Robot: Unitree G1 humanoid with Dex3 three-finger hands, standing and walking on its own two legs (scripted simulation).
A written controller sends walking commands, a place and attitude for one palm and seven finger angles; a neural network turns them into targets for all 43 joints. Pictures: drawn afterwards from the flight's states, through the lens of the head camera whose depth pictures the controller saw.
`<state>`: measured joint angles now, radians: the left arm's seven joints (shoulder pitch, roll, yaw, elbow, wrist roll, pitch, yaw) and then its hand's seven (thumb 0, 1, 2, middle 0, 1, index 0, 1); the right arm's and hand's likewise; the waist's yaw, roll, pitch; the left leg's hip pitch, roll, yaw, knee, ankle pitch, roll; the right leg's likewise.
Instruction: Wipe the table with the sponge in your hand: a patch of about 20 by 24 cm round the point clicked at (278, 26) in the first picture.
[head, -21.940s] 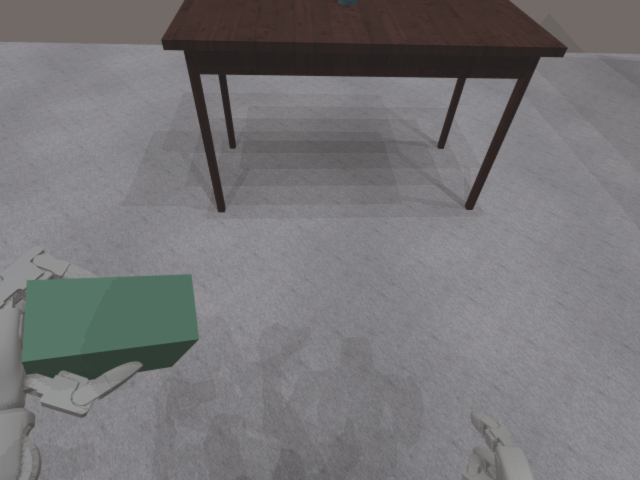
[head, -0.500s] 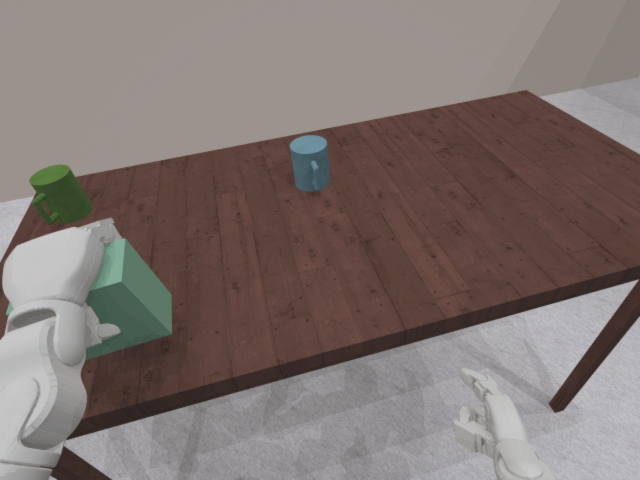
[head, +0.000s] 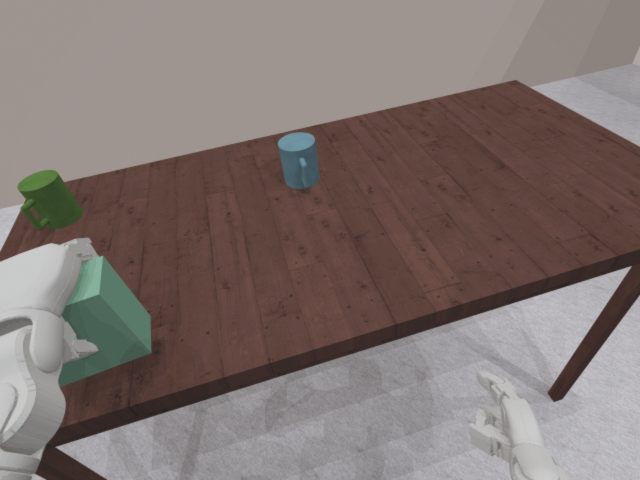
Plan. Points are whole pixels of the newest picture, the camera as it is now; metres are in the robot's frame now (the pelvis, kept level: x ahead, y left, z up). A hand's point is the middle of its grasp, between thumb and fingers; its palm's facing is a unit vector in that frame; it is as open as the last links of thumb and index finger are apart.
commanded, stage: move the sponge above the wiping area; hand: left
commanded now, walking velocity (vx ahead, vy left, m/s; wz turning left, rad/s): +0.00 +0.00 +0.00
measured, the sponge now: (88, 333) +0.23 +0.34 +0.09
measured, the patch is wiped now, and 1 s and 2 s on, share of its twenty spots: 0.00 0.00 0.00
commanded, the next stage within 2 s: lower the sponge onto the table in 0.48 s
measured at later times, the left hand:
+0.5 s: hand (91, 319) +0.23 +0.32 +0.12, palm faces +0.02 -0.10 -1.00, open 10.3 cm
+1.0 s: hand (116, 332) +0.22 +0.29 +0.11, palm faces -0.02 -0.10 -0.99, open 10.3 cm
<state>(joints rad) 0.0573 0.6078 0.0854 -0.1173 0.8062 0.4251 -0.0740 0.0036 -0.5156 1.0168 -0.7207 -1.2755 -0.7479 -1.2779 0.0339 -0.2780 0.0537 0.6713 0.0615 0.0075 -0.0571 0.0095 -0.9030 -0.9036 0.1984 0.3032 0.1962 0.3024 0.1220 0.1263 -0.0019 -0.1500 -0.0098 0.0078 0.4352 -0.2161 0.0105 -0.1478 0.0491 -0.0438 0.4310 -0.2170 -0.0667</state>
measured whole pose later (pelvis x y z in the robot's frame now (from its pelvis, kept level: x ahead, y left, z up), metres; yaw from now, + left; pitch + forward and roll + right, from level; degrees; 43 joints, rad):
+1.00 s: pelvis +0.00 +0.01 +0.00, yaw +1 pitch -4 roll +0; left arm 0.11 0.53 -0.08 -0.23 0.87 0.40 -0.12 0.00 -0.51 1.02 -0.72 -1.27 -0.75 -1.28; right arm 0.03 -0.27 0.06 0.64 0.05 0.01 -0.06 0.01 -0.90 -0.90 0.20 0.30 0.20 0.30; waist 0.14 0.12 0.00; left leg -0.15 -0.03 0.00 0.43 -0.21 0.03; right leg -0.15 0.03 -0.05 0.44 -0.22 -0.05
